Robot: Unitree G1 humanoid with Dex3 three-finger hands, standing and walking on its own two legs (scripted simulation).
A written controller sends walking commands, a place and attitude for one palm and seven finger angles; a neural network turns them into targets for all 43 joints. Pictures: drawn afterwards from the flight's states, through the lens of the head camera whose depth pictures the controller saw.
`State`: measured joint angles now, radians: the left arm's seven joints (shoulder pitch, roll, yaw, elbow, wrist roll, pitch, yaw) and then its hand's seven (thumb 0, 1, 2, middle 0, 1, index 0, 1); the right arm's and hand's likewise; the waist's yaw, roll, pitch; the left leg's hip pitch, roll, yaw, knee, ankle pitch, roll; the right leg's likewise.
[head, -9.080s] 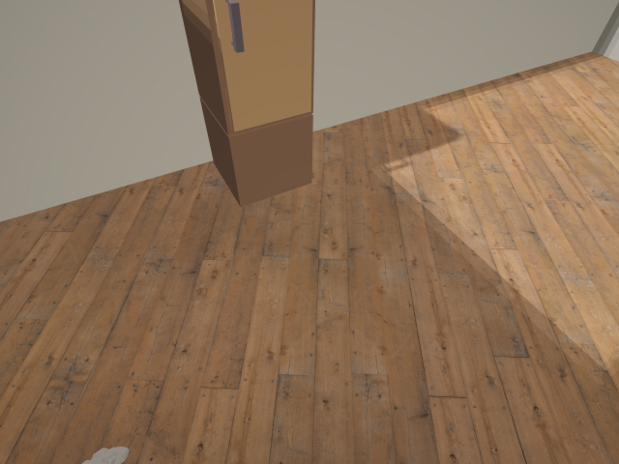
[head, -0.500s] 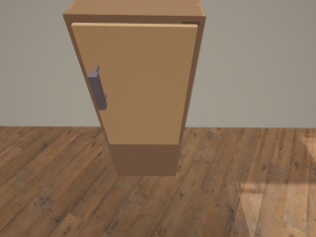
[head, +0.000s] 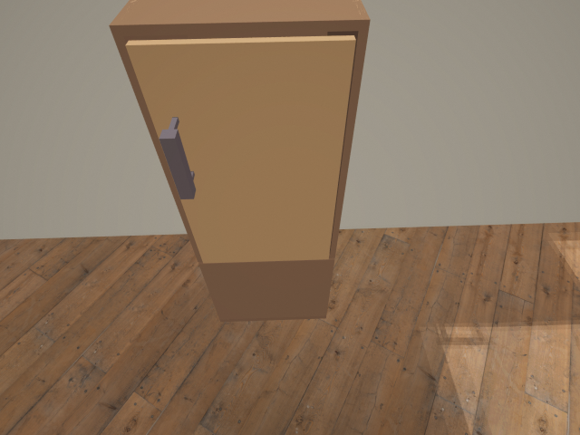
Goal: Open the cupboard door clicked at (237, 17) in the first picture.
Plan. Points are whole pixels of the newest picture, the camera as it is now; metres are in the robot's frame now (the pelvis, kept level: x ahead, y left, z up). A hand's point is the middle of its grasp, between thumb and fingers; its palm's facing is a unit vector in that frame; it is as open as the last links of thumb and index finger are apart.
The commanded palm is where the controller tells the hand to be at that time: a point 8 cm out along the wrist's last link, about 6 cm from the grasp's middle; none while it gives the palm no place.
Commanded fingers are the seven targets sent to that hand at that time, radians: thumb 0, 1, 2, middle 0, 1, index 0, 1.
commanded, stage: look again from close up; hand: left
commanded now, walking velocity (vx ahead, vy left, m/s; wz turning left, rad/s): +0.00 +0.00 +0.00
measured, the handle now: (181, 158) +0.57 +0.24 +0.05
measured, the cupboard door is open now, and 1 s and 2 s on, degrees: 0 0 0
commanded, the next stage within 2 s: raise the hand with hooked fingers in 0.26 s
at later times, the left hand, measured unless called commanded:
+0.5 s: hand out of the picture +0.11 +0.18 -0.09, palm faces +0.28 -0.93 -0.25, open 7.3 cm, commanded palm +0.10 +0.21 -0.05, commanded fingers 0.00 0.71 0.82 -0.21 -0.42 -0.21 -0.42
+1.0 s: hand (154, 423) +0.14 +0.18 +0.00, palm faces +0.12 -0.99 -0.10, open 9.9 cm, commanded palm +0.13 +0.24 -0.01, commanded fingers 0.00 0.13 0.57 -0.25 -0.80 -0.25 -0.80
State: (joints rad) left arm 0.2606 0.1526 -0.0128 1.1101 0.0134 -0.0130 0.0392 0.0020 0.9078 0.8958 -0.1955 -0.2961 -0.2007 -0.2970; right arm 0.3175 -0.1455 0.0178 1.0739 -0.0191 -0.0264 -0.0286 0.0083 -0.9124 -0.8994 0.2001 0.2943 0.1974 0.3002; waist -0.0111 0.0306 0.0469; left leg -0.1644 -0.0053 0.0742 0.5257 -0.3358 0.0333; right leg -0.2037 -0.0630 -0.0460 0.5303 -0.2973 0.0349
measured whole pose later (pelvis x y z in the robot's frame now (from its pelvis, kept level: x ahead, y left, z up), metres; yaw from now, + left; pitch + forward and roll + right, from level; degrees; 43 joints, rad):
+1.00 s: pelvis -0.05 -0.04 -0.08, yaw +4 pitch +11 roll -2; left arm 0.38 0.22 0.22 -0.03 -0.28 -0.55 -0.32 0.01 0.35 0.66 -0.23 -0.65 -0.23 -0.65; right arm 0.15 -0.23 0.01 0.55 0.01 -0.26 -0.05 0.01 -0.91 -0.90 0.20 0.29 0.20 0.30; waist 0.06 0.02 -0.09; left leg -0.83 0.05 -0.06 1.16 -0.53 -0.03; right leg -0.80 -0.04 -0.16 1.10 -0.49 -0.04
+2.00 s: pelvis -0.02 -0.02 -0.02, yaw +2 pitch +6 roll -2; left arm -0.09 0.42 0.44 0.35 -0.33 -0.18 -0.44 -0.01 -0.50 0.30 -0.30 -1.20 -0.30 -1.20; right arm 0.28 -0.26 0.06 0.59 0.05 -0.21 -0.10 0.02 -0.90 -0.90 0.21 0.30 0.20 0.30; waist 0.01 0.03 -0.06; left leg -0.47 0.03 0.01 0.77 -0.40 0.01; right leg -0.46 -0.04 -0.10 0.71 -0.35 0.00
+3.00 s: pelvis -0.04 -0.02 -0.02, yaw +1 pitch +8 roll -1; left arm -0.41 0.50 0.46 0.76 -0.26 -0.23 -0.46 -0.01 -0.50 0.30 -0.30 -1.20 -0.30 -1.20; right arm 0.31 -0.28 0.05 0.60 0.04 -0.16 -0.10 0.01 -0.91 -0.90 0.20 0.30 0.20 0.30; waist -0.04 0.00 -0.04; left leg -0.54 0.04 0.03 0.78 -0.38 0.00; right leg -0.55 -0.03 -0.08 0.74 -0.32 -0.01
